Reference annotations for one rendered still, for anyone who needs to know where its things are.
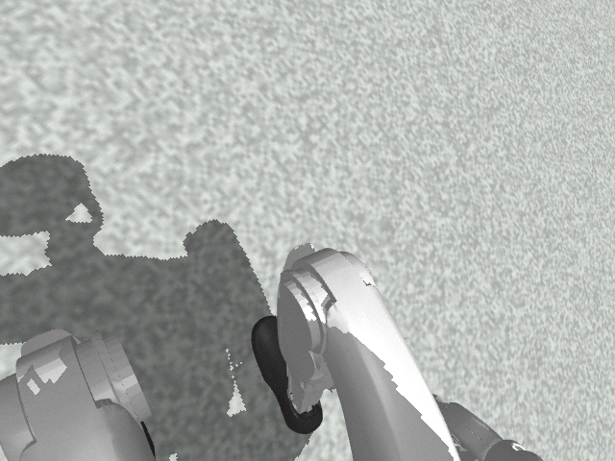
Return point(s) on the right robot hand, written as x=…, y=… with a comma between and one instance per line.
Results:
x=468, y=431

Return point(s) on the right robot arm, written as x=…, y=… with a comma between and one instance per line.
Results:
x=509, y=450

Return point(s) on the right robot foot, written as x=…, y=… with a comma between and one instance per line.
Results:
x=272, y=366

